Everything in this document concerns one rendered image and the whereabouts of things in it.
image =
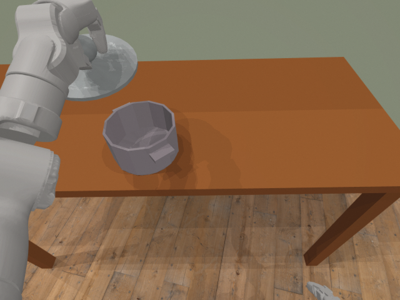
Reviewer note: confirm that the left robot hand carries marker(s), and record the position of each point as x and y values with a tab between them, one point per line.
88	16

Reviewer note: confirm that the knob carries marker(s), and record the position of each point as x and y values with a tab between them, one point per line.
89	47

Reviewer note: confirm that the left robot upper arm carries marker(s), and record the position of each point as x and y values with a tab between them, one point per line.
28	178

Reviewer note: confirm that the robot left forearm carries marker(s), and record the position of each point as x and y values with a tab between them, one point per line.
36	84

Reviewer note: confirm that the table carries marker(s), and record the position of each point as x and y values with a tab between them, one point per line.
304	125

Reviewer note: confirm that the lid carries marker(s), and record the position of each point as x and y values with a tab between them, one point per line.
110	72

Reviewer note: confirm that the pot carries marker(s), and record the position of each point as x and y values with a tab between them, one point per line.
142	137

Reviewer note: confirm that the right robot hand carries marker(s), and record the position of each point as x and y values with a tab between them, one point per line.
321	292

